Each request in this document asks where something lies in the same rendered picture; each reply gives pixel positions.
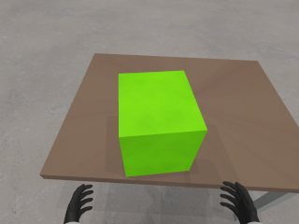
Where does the carton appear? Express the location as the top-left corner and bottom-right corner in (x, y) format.
(119, 70), (207, 177)

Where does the table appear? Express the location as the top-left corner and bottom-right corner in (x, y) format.
(39, 53), (299, 222)

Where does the left robot hand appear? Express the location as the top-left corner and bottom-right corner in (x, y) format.
(64, 184), (93, 224)

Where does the right robot hand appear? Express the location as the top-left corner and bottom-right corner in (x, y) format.
(220, 181), (260, 224)

